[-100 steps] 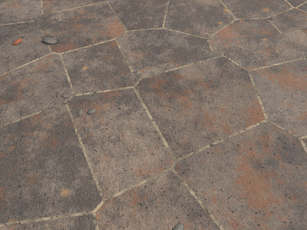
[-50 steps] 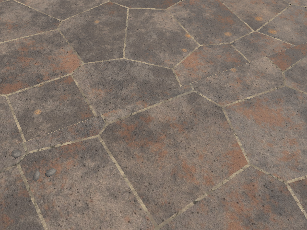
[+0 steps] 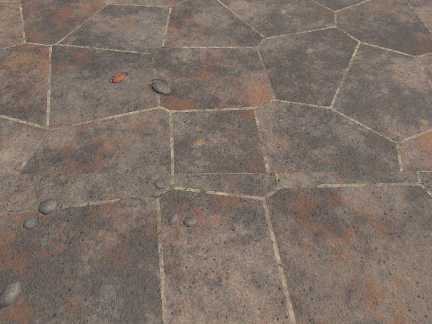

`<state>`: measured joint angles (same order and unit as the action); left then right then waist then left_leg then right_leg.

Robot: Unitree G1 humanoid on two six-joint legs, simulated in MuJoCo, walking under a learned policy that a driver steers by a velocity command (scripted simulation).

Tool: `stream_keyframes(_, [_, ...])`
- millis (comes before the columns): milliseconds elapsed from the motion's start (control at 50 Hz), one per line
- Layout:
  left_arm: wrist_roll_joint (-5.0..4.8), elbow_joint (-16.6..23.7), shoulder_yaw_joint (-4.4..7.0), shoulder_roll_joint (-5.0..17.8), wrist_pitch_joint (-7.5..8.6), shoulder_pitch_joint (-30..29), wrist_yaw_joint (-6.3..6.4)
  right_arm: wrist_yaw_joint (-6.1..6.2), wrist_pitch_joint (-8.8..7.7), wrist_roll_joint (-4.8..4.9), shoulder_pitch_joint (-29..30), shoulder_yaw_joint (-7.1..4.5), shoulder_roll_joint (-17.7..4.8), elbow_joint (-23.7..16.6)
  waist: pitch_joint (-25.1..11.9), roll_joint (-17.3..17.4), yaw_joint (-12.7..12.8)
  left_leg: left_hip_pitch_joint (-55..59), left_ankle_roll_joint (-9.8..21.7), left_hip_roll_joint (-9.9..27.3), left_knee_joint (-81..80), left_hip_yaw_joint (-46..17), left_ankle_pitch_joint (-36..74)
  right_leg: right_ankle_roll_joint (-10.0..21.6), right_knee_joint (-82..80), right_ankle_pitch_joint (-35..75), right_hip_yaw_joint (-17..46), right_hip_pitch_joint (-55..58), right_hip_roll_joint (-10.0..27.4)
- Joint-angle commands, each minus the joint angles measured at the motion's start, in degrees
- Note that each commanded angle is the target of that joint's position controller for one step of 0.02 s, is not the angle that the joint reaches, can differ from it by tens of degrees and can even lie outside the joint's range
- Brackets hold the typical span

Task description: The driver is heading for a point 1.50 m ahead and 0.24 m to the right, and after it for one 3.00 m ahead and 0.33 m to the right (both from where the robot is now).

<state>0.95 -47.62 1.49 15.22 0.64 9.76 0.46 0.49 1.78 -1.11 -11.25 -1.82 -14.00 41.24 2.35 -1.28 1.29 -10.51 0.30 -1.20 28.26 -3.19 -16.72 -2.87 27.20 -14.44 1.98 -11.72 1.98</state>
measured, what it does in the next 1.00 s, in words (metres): stands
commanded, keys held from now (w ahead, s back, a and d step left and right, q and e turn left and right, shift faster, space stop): no key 0.76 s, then w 0.24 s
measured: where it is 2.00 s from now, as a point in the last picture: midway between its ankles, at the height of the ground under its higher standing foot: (231, 312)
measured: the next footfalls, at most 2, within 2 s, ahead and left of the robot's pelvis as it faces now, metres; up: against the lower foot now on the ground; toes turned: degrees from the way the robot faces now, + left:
left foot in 1.46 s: +0.43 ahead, +0.10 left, +0.00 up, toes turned +1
right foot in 1.98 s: +0.73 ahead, -0.15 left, +0.00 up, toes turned -3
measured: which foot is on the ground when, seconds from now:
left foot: down 0.00-1.00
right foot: down 0.00-1.00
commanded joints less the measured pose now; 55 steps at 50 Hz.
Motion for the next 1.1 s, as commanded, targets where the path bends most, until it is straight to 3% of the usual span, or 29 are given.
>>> stream_keyframes(20, [-0.25, 2.18, 1.64, 6.77, 0.37, -1.3, 0.64, 0.18, -1.84, -0.02, 0.53, -1.67, -7.59, -2.75, -1.63, 6.86, -0.44, -1.42, 2.47, 5.96, -6.97, -6.58, 9.58, 0.13, -1.81, 6.73, 0.33, 0.76, 0.83])
stream_keyframes(240, [-0.57, -4.36, 1.83, 7.31, 0.18, 0.41, 1.41, 0.29, -2.27, 0.33, -0.22, -1.27, -6.77, 0.41, -1.93, 2.58, -0.53, -0.52, 2.61, 4.45, -6.62, -5.27, 12.12, -0.73, -2.91, 8.91, 0.47, 2.35, 1.29])
stream_keyframes(440, [-0.81, -9.05, 1.75, 7.38, -0.19, 1.36, 2.02, 0.5, -2.3, 0.62, -1.7, -1.13, -6.62, 5.01, -1.85, 2.1, -0.45, -0.29, 2.07, 3.05, -6.22, -3.21, 13.65, -0.3, -3.15, 9.69, 0.18, 2.88, 1.06])
stream_keyframes(760, [-0.9, -13.51, 1.25, 5.7, -0.68, 2.88, 2.38, 1.14, -2.29, 0.92, -4.02, -0.37, -6.19, 11.41, -0.34, 1.48, -0.55, -1.23, 1.1, 1.86, -6.08, -1.22, 11.11, 0.39, -3.43, 8.82, -0.43, 2.07, 0.18])
stream_keyframes(800, [-1.24, -14.3, 1.06, 4.65, -0.83, 3.96, 2.48, 1.46, -1.96, 1.27, -5.09, -0.57, -6.7, 12.47, -0.74, 2.78, -0.83, -1.56, 2.15, 1.18, -7.5, -1.43, -6.15, 0.94, -1.07, -3.87, -3.18, 0.8, -2.32])
stream_keyframes(820, [-1.5, -13.93, 1.06, 4.48, -0.74, 3.42, 2.49, 1.61, -1.81, 1.61, -5.26, -1.01, -8.06, 12.48, 1.03, 4.47, -1.28, -3.27, 3.69, 2.21, -9.01, -3.59, -17.81, 1.54, 1.82, -11.42, -4.62, -2.12, -3.71])
stream_keyframes(860, [-1.52, -12.1, 0.77, 3.39, 0.48, 1.0, 2.07, 1.56, -2.3, 2.05, -7.57, -1.75, -10.44, 12.68, 5.17, 9.71, -2.73, -4.75, 8.1, 9.28, -15.13, -13.95, -31.92, 2.55, 9.63, -14.62, -5.73, -9.85, -4.24])
stream_keyframes(880, [-1.77, -11.36, 0.51, 2.35, 1.47, 0.57, 1.55, 1.49, -2.83, 2.29, -8.6, -2.28, -11.84, 12.98, 6.21, 12.7, -2.99, -5.29, 10.91, 13.96, -18.07, -20.65, -34.05, 3.3, 14.69, -12.28, -4.88, -11.57, -3.12])
stream_keyframes(900, [-2.12, -10.98, 0.5, 2.3, 2.46, 0.49, 0.97, 1.47, -3.4, 2.45, -8.33, -2.43, -11.83, 12.89, 7.61, 12.94, -2.67, -6.64, 12.75, 16.62, -19.45, -24.36, -32.69, 4.47, 17.17, -11.79, -3.01, -12.57, -1.31])
stream_keyframes(940, [-2.79, -11.28, 0.52, 2.14, 4.04, 2.95, -0.12, 1.23, -4.05, 2.8, -4.43, -2.16, -10.47, 11.55, 8.02, 11.56, 0.05, -7.14, 11.79, 16.22, -17.57, -21.55, -25.96, 6.93, 11.12, -13.41, -2.53, -9.79, 0.1])
stream_keyframes(960, [-2.83, -13.21, 0.74, 2.02, 4.58, 7.75, -0.44, 1.08, -3.93, 3.3, -0.77, -1.98, -9.93, 10.41, 6.88, 9.82, 2.99, -11.08, 9.46, 13.02, -14.76, -16.12, -21.7, 7.79, 1.92, -8.35, -3.88, -0.31, -0.75])
stream_keyframes(980, [-2.27, -15.77, 1.38, 3.02, 4.69, 12.76, -0.55, 0.97, -3.98, 3.11, 1.13, -1.65, -8.68, 9.43, 5.33, 6.48, 4.64, -14.91, 7.11, 8.5, -8.46, -10.28, -14.79, 7.07, -2.12, -2.39, -3.22, 8.42, -2.04])
stream_keyframes(1000, [-1.69, -17.41, 2.34, 6.3, 4.71, 19.46, -0.45, 0.65, -4.42, 2.28, 1.85, -0.56, -4.9, 8.58, 1.42, -4.01, 6.24, -20.1, 3.49, 2.62, 8.57, -1.49, -8.13, 8.5, -8.28, -6.55, 9.99, 16.43, 6.5])
stream_keyframes(1020, [-1.59, -17.88, 3.88, 14.03, 5.15, 25.14, -1.29, 1.07, -5.4, 2.51, 2.42, -0.41, -3.64, 5.78, -0.17, -17.85, 6.86, -30.3, 1.26, -3.06, 23.38, 3.11, -14.41, 16.3, -17.57, -14.68, 34.47, 20.92, 18.54])
stream_keyframes(1040, [-0.75, -16.8, 2.6, 10.42, 5.94, 21.24, -1.51, 1.03, -6.22, 3.71, 1.73, -1.04, -6.22, 6.22, 2.4, -10.72, 4.37, -34.1, 1.94, -0.05, 33.91, -2.27, -16.01, 18.68, -18.96, -18.43, 39.57, 17.98, 21.38])
stream_keyframes(1060, [-1.19, -15.09, 1.78, 7.06, 6.44, 17.15, -1.41, 0.45, -6.88, 4.32, 0.4, -1.13, -6.45, 6.96, 5.74, -6.52, 2.44, -37.09, 3.1, 2.63, 37.51, -3.64, -10.08, 17.23, -18.59, -17.02, 33.42, 16.81, 19.52])
stream_keyframes(1100, [-1.59, -13.43, 1.19, 5.49, 6.48, 13.83, -1.69, -0.16, -7.71, 3.24, 0.73, -1.69, -6.97, 7.98, 5.89, -4.03, 1.27, -38.17, 3.83, 6.02, 35.43, -1.35, -0.52, 13.45, -19.01, -6.72, 21.93, 17.43, 14.92])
